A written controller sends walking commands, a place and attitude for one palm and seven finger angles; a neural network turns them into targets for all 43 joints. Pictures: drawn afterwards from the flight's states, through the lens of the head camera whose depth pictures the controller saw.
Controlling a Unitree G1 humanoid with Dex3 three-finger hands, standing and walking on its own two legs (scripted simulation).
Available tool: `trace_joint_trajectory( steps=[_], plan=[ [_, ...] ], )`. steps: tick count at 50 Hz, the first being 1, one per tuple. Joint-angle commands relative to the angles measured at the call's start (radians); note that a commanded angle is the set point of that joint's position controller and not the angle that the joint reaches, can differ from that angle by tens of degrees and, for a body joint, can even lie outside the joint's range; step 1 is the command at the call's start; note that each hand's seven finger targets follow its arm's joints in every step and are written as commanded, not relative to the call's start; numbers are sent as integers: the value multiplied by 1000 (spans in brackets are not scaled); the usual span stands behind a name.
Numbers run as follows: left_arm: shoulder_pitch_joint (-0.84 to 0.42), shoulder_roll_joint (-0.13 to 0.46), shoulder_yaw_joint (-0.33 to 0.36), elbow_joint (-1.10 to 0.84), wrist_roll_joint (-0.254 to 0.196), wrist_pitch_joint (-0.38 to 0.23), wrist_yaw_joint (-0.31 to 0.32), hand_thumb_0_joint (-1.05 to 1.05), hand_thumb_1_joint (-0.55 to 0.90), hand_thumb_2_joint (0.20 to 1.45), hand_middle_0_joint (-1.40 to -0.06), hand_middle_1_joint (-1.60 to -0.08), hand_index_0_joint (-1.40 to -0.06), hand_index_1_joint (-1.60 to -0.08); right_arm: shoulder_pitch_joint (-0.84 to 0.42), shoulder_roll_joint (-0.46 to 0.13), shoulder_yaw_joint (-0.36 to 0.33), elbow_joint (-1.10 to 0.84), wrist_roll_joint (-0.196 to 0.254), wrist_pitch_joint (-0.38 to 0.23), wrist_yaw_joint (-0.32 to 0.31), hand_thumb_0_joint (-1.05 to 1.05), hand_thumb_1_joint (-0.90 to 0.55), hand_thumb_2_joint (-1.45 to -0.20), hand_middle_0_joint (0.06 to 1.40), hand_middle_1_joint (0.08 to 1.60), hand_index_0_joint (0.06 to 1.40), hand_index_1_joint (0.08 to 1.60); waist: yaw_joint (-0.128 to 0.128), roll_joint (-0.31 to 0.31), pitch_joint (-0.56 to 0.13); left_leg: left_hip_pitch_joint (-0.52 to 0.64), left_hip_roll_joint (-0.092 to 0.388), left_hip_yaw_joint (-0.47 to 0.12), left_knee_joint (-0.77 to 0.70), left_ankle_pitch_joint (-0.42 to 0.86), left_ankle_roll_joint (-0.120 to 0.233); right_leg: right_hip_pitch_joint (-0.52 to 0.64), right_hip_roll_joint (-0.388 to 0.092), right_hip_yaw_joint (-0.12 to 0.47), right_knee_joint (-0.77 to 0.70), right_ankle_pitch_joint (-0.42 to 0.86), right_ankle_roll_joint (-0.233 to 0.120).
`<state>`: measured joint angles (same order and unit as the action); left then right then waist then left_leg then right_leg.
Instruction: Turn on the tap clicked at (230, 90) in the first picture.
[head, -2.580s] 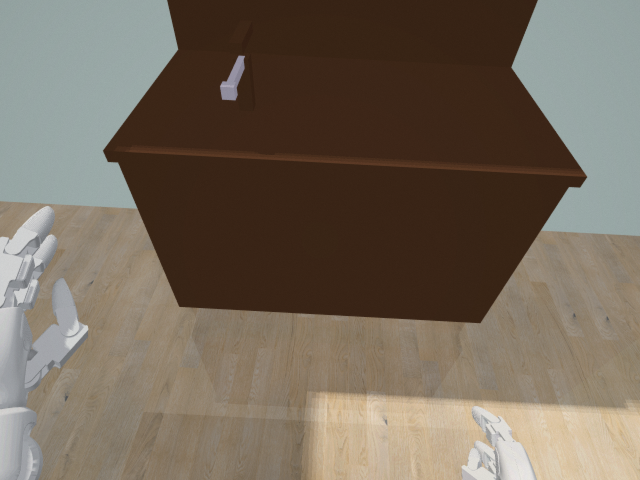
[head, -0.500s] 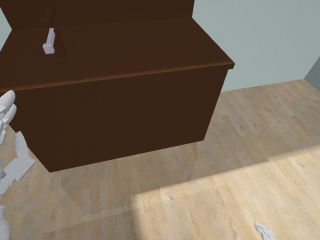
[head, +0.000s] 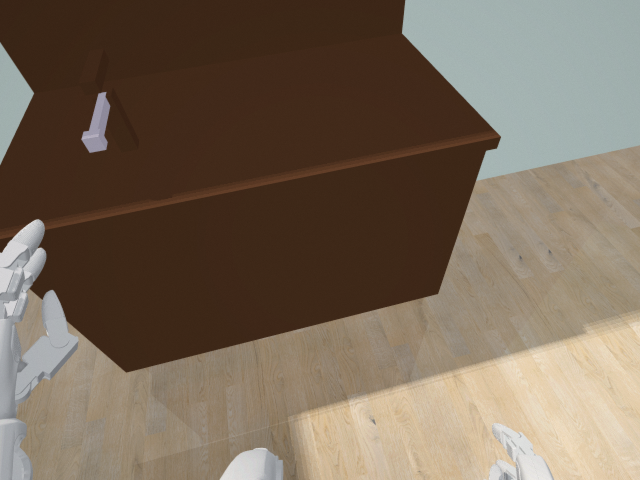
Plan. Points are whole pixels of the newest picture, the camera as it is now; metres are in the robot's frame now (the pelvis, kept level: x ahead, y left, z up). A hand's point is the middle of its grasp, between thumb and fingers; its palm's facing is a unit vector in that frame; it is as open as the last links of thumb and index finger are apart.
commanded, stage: take the last steps up to it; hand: left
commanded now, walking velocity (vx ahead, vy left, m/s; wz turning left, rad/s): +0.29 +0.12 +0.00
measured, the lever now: (94, 140) +0.62 +0.43 +0.09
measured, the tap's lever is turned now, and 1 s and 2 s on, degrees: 0 0 0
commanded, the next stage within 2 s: come to a stop and stand still in 0.54 s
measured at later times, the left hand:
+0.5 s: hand (78, 226) +0.33 +0.27 +0.18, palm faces +0.35 -0.82 -0.45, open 7.4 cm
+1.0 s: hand (98, 206) +0.36 +0.26 +0.18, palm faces +0.36 -0.82 -0.44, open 7.4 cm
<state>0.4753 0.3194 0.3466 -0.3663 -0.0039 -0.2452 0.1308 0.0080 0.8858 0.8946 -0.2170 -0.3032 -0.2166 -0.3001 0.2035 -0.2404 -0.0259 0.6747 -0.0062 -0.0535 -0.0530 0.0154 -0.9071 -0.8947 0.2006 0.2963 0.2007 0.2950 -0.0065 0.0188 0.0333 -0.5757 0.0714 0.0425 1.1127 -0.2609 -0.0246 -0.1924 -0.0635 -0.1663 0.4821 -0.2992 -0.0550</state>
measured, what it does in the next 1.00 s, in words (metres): walks ahead: left foot, then right foot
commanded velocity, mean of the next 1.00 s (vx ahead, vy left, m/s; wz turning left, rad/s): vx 0.09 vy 0.06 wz -0.01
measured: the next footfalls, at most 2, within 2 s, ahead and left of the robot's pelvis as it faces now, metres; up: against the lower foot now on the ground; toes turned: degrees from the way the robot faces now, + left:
left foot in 0.20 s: +0.17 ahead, +0.17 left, +0.00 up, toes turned +8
right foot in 0.58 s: +0.22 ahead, -0.04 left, +0.00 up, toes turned -4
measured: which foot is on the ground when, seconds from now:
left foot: up 0.00-0.18, down 0.20-0.60, up 0.62-0.94, down 0.96-1.00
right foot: down 0.00-0.22, up 0.24-0.56, down 0.58-1.00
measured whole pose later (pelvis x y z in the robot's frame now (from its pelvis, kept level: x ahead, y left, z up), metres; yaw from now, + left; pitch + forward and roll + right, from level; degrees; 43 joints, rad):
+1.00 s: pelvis +0.14 +0.04 -0.01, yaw -2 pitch -2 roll +0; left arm 0.51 0.40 0.38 -0.58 -0.03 -0.23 0.17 0.01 0.88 0.89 -0.22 -0.30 -0.22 -0.30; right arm 0.19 -0.25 -0.04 0.56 0.00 -0.05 -0.08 0.01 -0.91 -0.90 0.19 0.30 0.20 0.29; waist -0.02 -0.01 0.06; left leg -0.26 0.04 0.06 0.53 -0.24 -0.01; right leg -0.28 -0.03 -0.15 0.56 -0.25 -0.05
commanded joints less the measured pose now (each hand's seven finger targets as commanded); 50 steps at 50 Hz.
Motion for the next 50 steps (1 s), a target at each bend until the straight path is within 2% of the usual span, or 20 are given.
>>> trace_joint_trajectory(
  steps=[1, 5, 8, 9, 10, 11, 12, 14, 19, 27, 28, 29, 30, 31, 33, 36, 37, 43, 46, 50],
  plan=[
    [-101, 236, 128, -306, -5, -90, 37, 0, 900, 900, -200, -300, -200, -300, -91, -54, -23, -181, -1, -59, -3, 0, -900, -900, 200, 300, 200, 300, 8, -126, -92, 1, 18, 78, -289, 46, 12, 146, -222, 166, -149, 472, -74],
    [-32, 244, 168, -368, -13, -72, 55, 0, 900, 900, -200, -300, -200, -300, -79, -43, -38, -225, -1, -74, -5, 0, -900, -900, 200, 300, 200, 300, 43, -183, -133, 141, -27, 150, -486, 35, 30, 175, -221, 180, -87, 530, -79],
    [-32, 234, 174, -378, -19, -73, 66, 0, 900, 900, -200, -300, -200, -300, -44, -54, -46, -230, 4, -71, -17, 0, -900, -900, 200, 300, 200, 300, 1, -106, -197, 392, -64, 187, -670, 166, 37, 119, -151, 104, 114, 506, -21],
    [-51, 225, 164, -389, -21, -82, 64, 0, 900, 900, -200, -300, -200, -300, -34, -70, -54, -232, 8, -69, -22, 0, -900, -900, 200, 300, 200, 300, -17, -3, -231, 531, -24, 120, -698, 200, 57, 31, -119, 88, 262, 425, 9],
    [-46, 221, 172, -385, -26, -88, 66, 0, 900, 900, -200, -300, -200, -300, -41, -95, -63, -230, 9, -65, -23, 0, -900, -900, 200, 300, 200, 300, -14, 197, -262, 670, 154, -121, -705, 322, 142, -155, -25, 35, 458, 64, 50],
    [-49, 208, 141, -359, -26, -91, 59, 0, 900, 900, -200, -300, -200, -300, -39, -96, -60, -241, 14, -68, -16, 0, -900, -900, 200, 300, 200, 300, -2, 265, -239, 702, 315, -378, -734, 454, 230, -323, 37, 80, 649, -330, 57],
    [-72, 237, 150, -301, -14, -86, 56, 0, 900, 900, -200, -300, -200, -300, -32, -93, -49, -235, 15, -68, -5, 0, -900, -900, 200, 300, 200, 300, -11, 152, -180, 597, 333, -410, -780, 386, 259, -375, 43, 130, 753, -344, 46],
    [-97, 262, 174, -349, -24, -77, 47, 0, 900, 900, -200, -300, -200, -300, -64, -75, -37, -204, 8, -71, -9, 0, -900, -900, 200, 300, 200, 300, -8, 189, -155, 528, 317, -341, -783, 295, 272, -430, -26, 153, 789, -264, 61],
    [-5, 199, 131, -418, -29, -58, 26, 0, 900, 900, -200, -300, -200, -300, -59, -68, -25, -193, 12, -90, 4, 0, -900, -900, 200, 300, 200, 300, 9, 208, -130, 368, 216, -71, -800, 274, 202, -304, -25, 83, 529, -85, 79],
    [-92, 194, 126, -271, -21, -13, 37, 0, 900, 900, -200, -300, -200, -300, -66, -64, -7, -186, 16, -85, -28, 0, -900, -900, 200, 300, 200, 300, 7, 113, -122, 310, 191, -7, -700, 47, 129, -36, 41, -10, 66, -11, 87],
    [-109, 202, 128, -244, -16, -10, 39, 0, 900, 900, -200, -300, -200, -300, -65, -64, -6, -181, 15, -79, -31, 0, -900, -900, 200, 300, 200, 300, 7, 69, -121, 262, 167, 3, -628, -4, 113, 30, 23, 24, -8, 28, 74],
    [-129, 206, 121, -231, -6, -10, 39, 0, 900, 900, -200, -300, -200, -300, -58, -54, -8, -179, 14, -72, -28, 0, -900, -900, 200, 300, 200, 300, 3, -47, -132, 209, 103, 52, -471, -71, 87, 74, -65, 168, -87, 27, 31],
    [-136, 234, 128, -221, 0, -3, 42, 0, 900, 900, -200, -300, -200, -300, -63, -38, -4, -190, 12, -67, -24, 0, -900, -900, 200, 300, 200, 300, 1, -267, -129, 52, -15, 99, -248, -195, 46, 134, -253, 504, -173, 95, -58],
    [-167, 223, 119, -211, -11, 7, 40, 0, 900, 900, -200, -300, -200, -300, -98, -53, -6, -201, 12, -77, -17, 0, -900, -900, 200, 300, 200, 300, 20, -315, -103, -35, -52, 38, -66, -286, 25, 130, -358, 656, -223, 134, -115],
    [-158, 211, 105, -209, -17, -5, 31, 0, 900, 900, -200, -300, -200, -300, -80, -63, -11, -181, 14, -74, -6, 0, -900, -900, 200, 300, 200, 300, 6, -225, -68, -21, -10, -61, 37, -184, 5, 73, -334, 532, -205, 218, -103],
    [-128, 231, 125, -285, -9, -33, 42, 0, 900, 900, -200, -300, -200, -300, -106, -42, 13, -177, 9, -49, -9, 0, -900, -900, 200, 300, 200, 300, -2, -71, -123, 66, -7, -34, -61, -121, -9, 80, -255, 266, -107, 564, -67],
    [-101, 226, 125, -291, -10, -40, 46, 0, 900, 900, -200, -300, -200, -300, -106, -42, 11, -186, 8, -49, -15, 0, -900, -900, 200, 300, 200, 300, -3, -101, -133, 94, -11, -17, -120, -110, -9, 88, -241, 219, -100, 610, -58],
    [45, 242, 185, -386, -30, -41, 72, 0, 900, 900, -200, -300, -200, -300, -86, -41, -5, -252, 1, -47, -21, 0, -900, -900, 200, 300, 200, 300, 31, -114, -188, 193, -37, 33, -434, -73, -4, 150, -231, 227, -73, 662, -71],
    [53, 217, 170, -380, -38, -25, 72, 0, 900, 900, -200, -300, -200, -300, -54, -53, -15, -252, 4, -36, -23, 0, -900, -900, 200, 300, 200, 300, 4, -78, -203, 314, -40, 22, -611, 76, -5, 119, -188, 207, -28, 546, -27],
    [13, 214, 141, -332, -40, -24, 60, 0, 900, 900, -200, -300, -200, -300, -63, -98, -26, -261, 23, -35, -30, 0, -900, -900, 200, 300, 200, 300, 27, 73, -156, 351, 149, -135, -723, 363, 64, 0, -16, 163, 29, 89, 59]
  ],
)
